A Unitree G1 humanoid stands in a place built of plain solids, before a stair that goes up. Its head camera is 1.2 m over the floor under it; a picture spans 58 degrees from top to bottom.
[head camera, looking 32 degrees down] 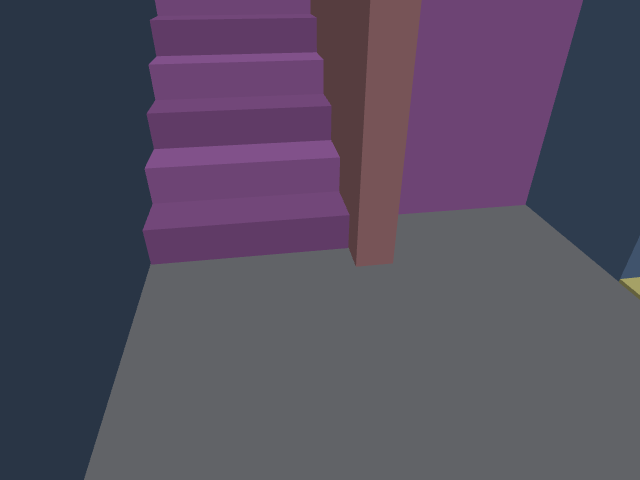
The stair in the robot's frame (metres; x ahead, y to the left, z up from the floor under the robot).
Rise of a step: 0.19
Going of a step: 0.27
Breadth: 0.97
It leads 9 degrees to the left of straight ahead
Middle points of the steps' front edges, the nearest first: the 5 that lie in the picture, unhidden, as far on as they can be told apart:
1.77 0.33 0.19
2.04 0.37 0.38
2.30 0.41 0.57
2.57 0.46 0.76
2.84 0.50 0.95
